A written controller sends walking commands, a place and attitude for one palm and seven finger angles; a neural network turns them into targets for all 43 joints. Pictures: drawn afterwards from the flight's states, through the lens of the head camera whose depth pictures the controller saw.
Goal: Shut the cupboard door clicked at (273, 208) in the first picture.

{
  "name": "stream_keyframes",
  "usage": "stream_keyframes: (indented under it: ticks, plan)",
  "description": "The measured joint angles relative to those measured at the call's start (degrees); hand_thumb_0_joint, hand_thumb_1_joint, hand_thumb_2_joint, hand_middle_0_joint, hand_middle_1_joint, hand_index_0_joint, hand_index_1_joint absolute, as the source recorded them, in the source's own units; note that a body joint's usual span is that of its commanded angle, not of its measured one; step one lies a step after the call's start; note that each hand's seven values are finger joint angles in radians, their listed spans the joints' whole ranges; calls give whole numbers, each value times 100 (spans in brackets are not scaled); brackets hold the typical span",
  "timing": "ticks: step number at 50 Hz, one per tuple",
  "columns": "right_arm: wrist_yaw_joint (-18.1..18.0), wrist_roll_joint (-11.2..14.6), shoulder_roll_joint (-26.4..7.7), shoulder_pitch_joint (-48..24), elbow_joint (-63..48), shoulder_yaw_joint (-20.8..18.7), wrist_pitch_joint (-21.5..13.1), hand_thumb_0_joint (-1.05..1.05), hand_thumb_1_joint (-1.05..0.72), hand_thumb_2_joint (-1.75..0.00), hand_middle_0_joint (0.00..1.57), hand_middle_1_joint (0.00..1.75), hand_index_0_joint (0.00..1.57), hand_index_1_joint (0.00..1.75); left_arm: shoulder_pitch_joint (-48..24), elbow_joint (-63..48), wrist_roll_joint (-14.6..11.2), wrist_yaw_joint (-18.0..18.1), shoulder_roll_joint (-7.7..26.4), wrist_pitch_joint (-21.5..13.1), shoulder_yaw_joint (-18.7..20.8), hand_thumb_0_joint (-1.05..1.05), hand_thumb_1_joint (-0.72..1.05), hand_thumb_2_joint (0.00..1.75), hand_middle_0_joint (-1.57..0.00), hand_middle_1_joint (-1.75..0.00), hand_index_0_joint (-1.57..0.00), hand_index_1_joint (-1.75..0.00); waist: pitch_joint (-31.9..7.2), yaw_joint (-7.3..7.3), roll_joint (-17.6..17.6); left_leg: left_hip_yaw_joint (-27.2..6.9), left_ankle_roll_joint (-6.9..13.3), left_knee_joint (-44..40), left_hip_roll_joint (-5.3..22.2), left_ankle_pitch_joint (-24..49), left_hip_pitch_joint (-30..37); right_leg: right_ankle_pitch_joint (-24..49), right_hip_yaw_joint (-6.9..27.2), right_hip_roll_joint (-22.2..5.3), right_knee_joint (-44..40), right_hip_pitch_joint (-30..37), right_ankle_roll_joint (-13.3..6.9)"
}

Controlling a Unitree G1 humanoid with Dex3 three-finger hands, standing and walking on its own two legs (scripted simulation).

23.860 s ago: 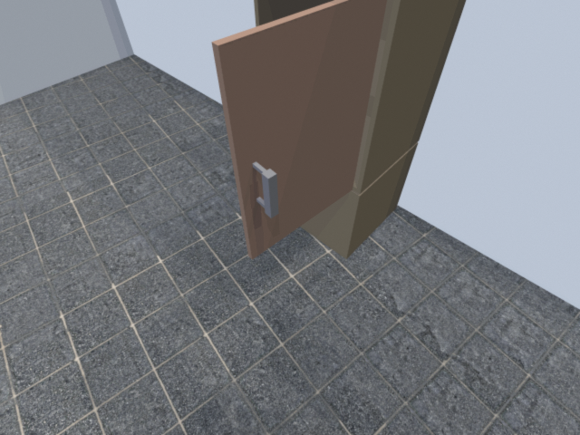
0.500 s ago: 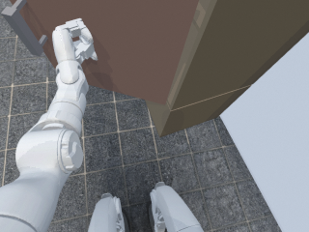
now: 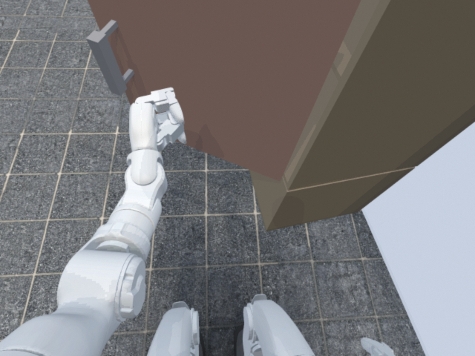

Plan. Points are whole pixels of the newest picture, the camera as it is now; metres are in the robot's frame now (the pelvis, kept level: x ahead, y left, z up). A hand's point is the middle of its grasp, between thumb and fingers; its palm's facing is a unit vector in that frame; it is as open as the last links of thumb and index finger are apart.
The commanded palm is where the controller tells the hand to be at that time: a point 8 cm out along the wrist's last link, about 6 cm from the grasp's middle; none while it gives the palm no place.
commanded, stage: draw the hand back to the body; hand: left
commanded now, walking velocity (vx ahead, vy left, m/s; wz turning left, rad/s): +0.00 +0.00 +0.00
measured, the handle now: (115, 59) +0.65 +0.18 +0.04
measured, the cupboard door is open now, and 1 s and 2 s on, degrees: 55 55 55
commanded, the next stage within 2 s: step back with the hand held close in 1.66 s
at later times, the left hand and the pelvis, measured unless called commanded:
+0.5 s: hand (108, 145) +0.40 +0.14 +0.13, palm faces +0.05 -1.00 -0.02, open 3.1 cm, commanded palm +0.35 +0.19 +0.14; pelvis +0.02 +0.01 +0.07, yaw +0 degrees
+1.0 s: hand out of the picture +0.28 +0.24 +0.22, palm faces +0.24 -0.93 -0.28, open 4.0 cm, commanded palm +0.23 +0.29 +0.24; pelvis +0.04 +0.04 +0.12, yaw +1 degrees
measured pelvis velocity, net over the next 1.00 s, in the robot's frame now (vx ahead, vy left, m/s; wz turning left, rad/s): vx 0.04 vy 0.04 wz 0.01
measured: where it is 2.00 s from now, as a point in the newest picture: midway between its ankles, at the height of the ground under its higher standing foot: outside the picture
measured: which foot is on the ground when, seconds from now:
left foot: down 0.00-1.00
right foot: down 0.00-1.00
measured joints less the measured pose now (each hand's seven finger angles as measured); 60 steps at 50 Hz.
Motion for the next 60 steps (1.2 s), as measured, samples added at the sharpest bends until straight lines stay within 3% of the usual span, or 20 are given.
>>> stream_keyframes:
  ticks: [6, 10, 18, 21, 28, 30, 38, 47, 53, 60]
  plan:
    - [-1, -17, 168, 3, -85, 134, 56, 1, -91, -90, 20, 30, 20, 30, -284, 269, 20, 72, 150, 129, 270, 2, 90, 90, -130, -150, -130, -150, -6, -67, 17, 78, 34, 46, 16, -1, -83, 18, 72, 9, 66, -117, 31]
    - [23, 31, 252, 251, -150, 133, 167, 1, -91, -90, 20, 30, 20, 30, 411, -626, -145, -107, 129, 148, 439, 2, 90, 90, -129, -150, -130, -150, -9, 66, 52, 217, 63, -129, 49, 9, 147, 63, 222, 51, -58, 41, 62]
    - [-146, 344, 274, 683, -176, 195, 291, 1, -91, -90, 20, 30, 20, 30, 2407, -2528, -676, -541, -9, 812, -153, 2, 90, 90, -129, -150, -130, -150, 141, 530, 115, 271, 98, -1247, -1, 303, 1679, 350, 365, 62, -1146, 1555, 156]
    - [-296, 416, 233, 632, -195, 230, 202, 1, -91, -90, 20, 30, 20, 30, 2756, -2884, -830, -650, -43, 937, -328, 2, 90, 90, -130, -150, -130, -150, 192, 585, 44, 171, 100, -1603, -35, 440, 2163, 480, 293, 46, -1567, 2102, 162]
    - [-446, 504, 5, 155, -435, 154, 2, 1, -91, -90, 20, 30, 20, 30, 3443, -3733, -841, -916, 55, 1103, -587, 2, 90, 90, -129, -149, -129, -150, 296, 628, -63, 103, 128, -2009, -66, 569, 2867, 643, 257, 36, -2067, 2869, 191]
    - [-460, 541, -47, 29, -548, 140, -25, 1, -91, -90, 20, 30, 20, 30, 3805, -4119, -913, -1010, 78, 1255, -617, 2, 90, 90, -127, -147, -127, -148, 312, 673, -36, 142, 149, -2134, -78, 591, 3082, 670, 305, 29, -2175, 3067, 217]
    - [-839, 663, 179, -379, -850, 289, 260, 1, -91, -90, 19, 30, 20, 30, 5177, -5829, -571, -760, 578, 2460, -966, 2, 90, 90, -113, -131, -113, -132, 548, 923, 23, 163, 206, -3178, -195, 934, 4427, 967, 392, -49, -3144, 4388, 305]
    - [-899, 605, 365, -569, -784, 601, 115, 1, -90, -90, 20, 30, 20, 30, 6037, -7113, -563, -617, 747, 3124, -562, 2, 90, 90, -90, -106, -90, -107, 824, 1134, 158, 53, 249, -4127, -292, 1319, 5485, 1350, 339, -114, -4159, 5511, 367]
    - [-851, 518, 365, -502, -618, 643, -22, 1, -90, -90, 20, 30, 20, 30, 6689, -7803, -565, -586, 858, 3306, -204, 2, 90, 89, -74, -88, -74, -89, 937, 1207, 222, 29, 272, -4528, -335, 1487, 5883, 1511, 336, -144, -4563, 5918, 399]
    - [-806, 480, 272, -373, -379, 535, -198, 2, -90, -90, 20, 30, 21, 30, 7253, -8513, -589, -498, 1134, 3297, 513, 2, 90, 89, -55, -67, -55, -68, 975, 1265, 274, 12, 273, -4724, -349, 1575, 6092, 1600, 330, -152, -4771, 6136, 409]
